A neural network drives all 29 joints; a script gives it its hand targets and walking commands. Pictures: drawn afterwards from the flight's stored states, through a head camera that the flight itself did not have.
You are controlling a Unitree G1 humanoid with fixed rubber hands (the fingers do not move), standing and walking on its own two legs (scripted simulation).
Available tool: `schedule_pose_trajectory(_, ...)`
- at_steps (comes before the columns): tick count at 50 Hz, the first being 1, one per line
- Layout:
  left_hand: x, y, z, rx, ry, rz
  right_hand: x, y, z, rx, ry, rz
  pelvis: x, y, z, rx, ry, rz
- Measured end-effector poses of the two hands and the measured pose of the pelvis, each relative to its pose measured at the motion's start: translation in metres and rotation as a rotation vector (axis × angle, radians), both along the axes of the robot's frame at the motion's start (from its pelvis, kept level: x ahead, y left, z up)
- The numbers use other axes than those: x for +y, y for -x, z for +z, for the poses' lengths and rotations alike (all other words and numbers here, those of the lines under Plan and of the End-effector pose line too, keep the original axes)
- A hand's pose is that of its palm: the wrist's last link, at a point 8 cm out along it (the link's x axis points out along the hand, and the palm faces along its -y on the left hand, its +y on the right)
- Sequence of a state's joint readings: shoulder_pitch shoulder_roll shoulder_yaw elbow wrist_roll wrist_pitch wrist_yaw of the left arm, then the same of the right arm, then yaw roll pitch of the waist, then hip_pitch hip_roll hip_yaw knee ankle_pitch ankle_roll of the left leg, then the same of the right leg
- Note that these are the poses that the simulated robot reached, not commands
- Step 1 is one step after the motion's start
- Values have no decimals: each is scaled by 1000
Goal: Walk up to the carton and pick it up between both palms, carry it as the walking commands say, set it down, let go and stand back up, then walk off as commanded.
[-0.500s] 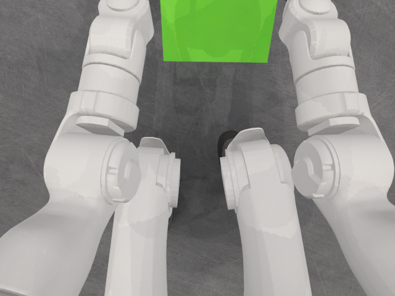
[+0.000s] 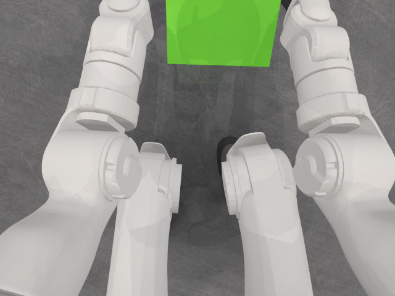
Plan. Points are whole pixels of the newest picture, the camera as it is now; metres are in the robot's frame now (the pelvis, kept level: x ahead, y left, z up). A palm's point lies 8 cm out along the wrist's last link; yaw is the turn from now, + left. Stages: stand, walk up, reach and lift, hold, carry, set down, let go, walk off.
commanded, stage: set down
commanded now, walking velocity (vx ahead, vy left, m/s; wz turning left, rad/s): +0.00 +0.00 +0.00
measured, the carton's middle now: (213, 8) +0.55 -0.07 -0.23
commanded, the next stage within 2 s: none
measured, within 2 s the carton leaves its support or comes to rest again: rests again in 1.62 s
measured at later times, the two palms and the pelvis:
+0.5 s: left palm out of the picture +0.57 +0.06 -0.14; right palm out of the picture +0.54 -0.18 -0.14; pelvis +0.02 +0.01 +0.00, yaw +0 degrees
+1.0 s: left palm out of the picture +0.58 +0.06 -0.15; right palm out of the picture +0.55 -0.19 -0.15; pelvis +0.03 +0.00 +0.00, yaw +0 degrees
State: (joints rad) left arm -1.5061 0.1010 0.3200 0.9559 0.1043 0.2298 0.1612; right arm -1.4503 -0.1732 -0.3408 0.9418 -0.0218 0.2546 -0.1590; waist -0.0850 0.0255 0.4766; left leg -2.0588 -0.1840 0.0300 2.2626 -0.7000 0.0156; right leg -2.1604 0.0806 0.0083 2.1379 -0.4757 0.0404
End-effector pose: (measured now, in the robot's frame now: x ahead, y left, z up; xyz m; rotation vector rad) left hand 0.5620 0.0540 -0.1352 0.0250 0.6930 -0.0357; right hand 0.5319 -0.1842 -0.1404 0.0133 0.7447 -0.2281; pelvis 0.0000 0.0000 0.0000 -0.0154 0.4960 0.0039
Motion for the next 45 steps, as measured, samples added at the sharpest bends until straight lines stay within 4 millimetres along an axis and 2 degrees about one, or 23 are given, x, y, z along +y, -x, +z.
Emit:
schedule_pose_trajectory(14, 3, -4, -4, -3, 39, -19, 0, -4, 0, 11, 12, 2, 5, -15, -3, 140, 29, 16)
schedule_pose_trajectory(25, 3, -8, -8, -17, 54, -20, 0, -8, -2, 5, 21, 11, 9, -20, -2, 157, 31, 16)
schedule_pose_trajectory(45, 3, -15, -13, -36, 61, -31, -3, -16, -7, -5, 20, 35, 4, -28, -2, 180, 25, 16)
